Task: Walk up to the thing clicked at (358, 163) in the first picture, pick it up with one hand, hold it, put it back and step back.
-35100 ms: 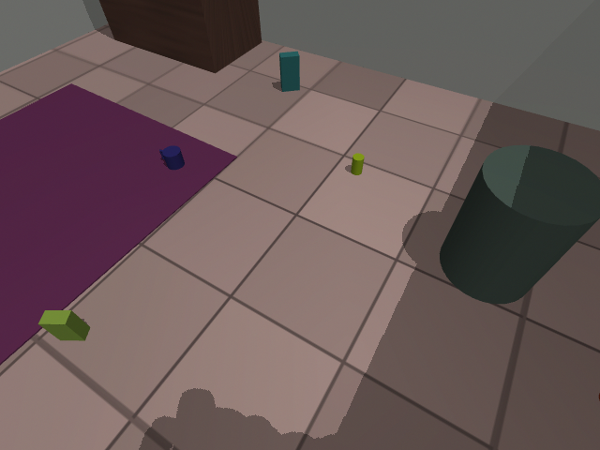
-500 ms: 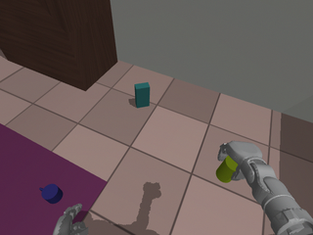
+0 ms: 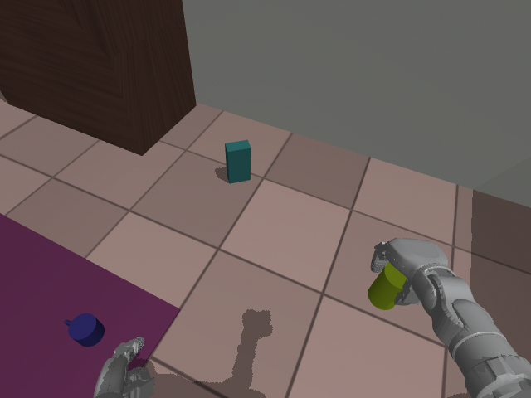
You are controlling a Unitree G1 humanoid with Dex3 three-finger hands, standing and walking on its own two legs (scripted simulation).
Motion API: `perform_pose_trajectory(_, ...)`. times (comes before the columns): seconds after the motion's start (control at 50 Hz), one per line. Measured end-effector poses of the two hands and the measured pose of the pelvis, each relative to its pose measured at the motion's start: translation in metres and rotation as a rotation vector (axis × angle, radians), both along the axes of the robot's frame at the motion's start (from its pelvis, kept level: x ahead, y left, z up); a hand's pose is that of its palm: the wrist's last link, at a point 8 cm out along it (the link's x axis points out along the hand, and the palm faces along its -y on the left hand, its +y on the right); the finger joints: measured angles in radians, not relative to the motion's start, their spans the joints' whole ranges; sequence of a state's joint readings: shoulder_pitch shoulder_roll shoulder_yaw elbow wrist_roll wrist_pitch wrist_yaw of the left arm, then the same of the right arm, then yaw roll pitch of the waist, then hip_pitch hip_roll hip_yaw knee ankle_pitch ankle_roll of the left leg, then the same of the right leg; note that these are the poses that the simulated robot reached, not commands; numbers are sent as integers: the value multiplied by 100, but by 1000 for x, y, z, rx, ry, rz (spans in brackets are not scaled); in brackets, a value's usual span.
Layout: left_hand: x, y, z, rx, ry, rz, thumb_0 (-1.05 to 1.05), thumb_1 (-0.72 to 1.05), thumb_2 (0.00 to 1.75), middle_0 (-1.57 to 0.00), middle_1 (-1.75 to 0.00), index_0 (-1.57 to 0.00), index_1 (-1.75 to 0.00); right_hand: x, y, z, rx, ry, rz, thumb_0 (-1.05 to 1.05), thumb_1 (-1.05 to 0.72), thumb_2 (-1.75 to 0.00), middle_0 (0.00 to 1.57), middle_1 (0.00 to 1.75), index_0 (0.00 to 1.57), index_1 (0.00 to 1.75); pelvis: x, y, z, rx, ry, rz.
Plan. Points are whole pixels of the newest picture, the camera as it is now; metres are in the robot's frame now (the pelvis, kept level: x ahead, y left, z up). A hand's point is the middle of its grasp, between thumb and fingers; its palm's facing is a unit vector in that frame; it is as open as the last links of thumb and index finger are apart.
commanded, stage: hold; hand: right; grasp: from above
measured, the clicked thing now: (390, 286) +0.31 -0.23 -0.09
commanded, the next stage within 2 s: crouch in 0.32 s
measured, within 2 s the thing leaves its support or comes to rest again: neither
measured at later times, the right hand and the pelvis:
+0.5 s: hand (402, 280) +0.30 -0.23 -0.03, palm faces -0.45 +0.06 -0.89, open 8.1 cm; pelvis +0.01 +0.00 +0.00, yaw +0 degrees
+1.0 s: hand (386, 295) +0.33 -0.26 -0.19, palm faces -0.43 -0.02 -0.90, open 8.2 cm; pelvis -0.02 +0.00 -0.08, yaw -1 degrees
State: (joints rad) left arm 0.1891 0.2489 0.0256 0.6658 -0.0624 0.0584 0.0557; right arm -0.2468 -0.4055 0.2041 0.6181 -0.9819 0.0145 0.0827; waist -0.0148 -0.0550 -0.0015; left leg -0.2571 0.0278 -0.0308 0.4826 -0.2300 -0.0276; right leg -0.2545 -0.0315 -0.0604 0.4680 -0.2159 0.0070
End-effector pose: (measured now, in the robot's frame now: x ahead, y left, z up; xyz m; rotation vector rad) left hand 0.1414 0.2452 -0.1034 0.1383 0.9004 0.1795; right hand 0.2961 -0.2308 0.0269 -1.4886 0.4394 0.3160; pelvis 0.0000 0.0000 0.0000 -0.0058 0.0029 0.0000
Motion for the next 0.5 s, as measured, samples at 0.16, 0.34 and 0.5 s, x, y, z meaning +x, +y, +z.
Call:
perform_pose_trajectory(0.16, -1, 1, -3, 4, 22, 2, 1, 91, 90, -21, -30, -20, -30, 4, -2, 3, -11, -27, -3, 4, -29, -35, 73, 79, 77, 61, 2, 0, 0, 1, 3, -3)
perform_pose_trajectory(0.34, -3, 5, -2, 5, 26, 19, 1, 91, 90, -21, -30, -20, -30, 7, -1, 2, -1, -13, -5, 4, -29, -37, 73, 80, 77, 62, 4, 0, 1, 1, 5, -1)
perform_pose_trajectory(0.5, -2, 6, -3, 13, 36, 18, 1, 91, 90, -21, -30, -20, -30, 7, 1, -4, -1, -13, 9, 3, -29, -39, 71, 82, 75, 64, 6, 1, 1, 0, 11, -2)
